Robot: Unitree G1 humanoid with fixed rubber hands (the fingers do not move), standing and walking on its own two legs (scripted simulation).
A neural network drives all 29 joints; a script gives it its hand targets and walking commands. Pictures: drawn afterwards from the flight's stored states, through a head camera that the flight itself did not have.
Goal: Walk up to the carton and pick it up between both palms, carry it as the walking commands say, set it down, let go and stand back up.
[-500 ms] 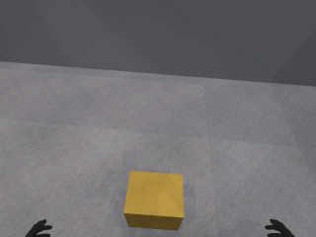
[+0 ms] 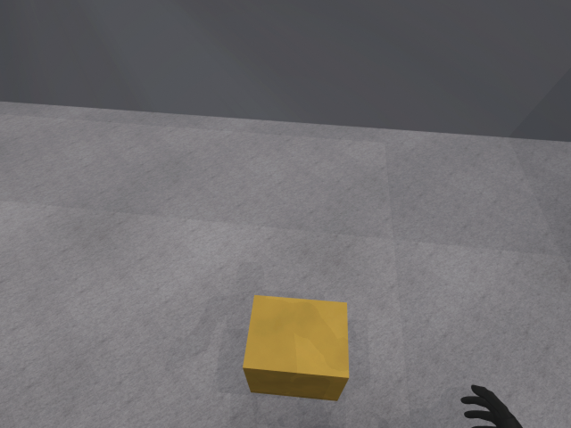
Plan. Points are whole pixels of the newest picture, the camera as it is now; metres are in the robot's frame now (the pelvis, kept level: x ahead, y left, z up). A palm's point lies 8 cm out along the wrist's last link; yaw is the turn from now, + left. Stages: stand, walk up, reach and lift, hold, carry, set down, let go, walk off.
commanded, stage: walk up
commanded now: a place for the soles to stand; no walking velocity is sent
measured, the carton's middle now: (296, 349) +0.44 -0.03 -0.64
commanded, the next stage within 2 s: stand in 1.42 s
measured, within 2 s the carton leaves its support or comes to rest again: neither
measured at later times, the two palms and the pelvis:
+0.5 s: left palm out of the picture +0.12 +0.34 -0.09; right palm out of the picture +0.11 -0.33 -0.09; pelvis +0.01 +0.01 +0.00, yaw -5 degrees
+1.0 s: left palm out of the picture +0.15 +0.33 -0.09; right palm out of the picture +0.10 -0.32 -0.11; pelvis +0.02 +0.01 -0.01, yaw -10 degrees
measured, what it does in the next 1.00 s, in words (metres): stands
